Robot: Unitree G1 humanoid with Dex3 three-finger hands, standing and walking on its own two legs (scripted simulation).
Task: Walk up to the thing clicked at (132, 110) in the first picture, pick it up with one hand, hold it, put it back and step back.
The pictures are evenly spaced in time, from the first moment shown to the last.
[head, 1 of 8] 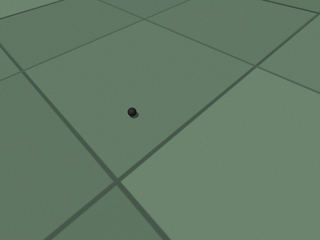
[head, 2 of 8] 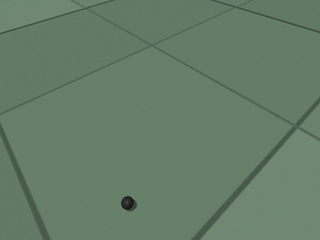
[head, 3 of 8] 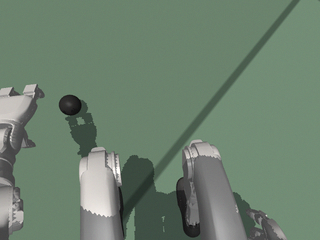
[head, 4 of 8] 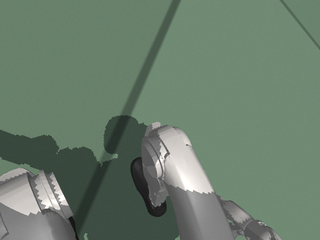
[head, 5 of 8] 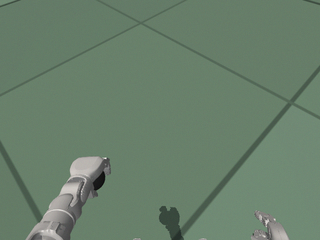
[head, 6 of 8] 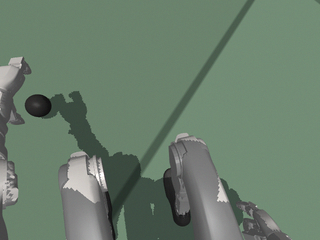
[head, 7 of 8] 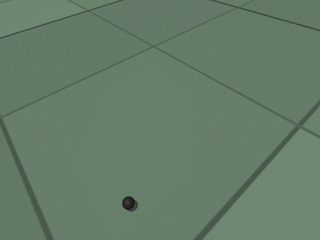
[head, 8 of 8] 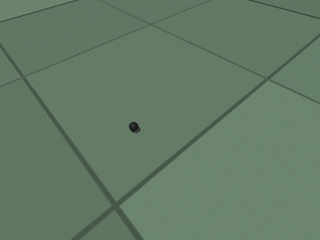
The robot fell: no
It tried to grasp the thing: yes
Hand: left
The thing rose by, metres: 0.68
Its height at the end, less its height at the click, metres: +0.00
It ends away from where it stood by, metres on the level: 0.01
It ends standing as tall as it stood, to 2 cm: yes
